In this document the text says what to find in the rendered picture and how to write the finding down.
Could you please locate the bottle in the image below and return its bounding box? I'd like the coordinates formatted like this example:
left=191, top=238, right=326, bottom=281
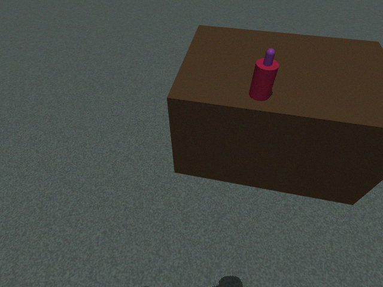
left=249, top=48, right=279, bottom=101

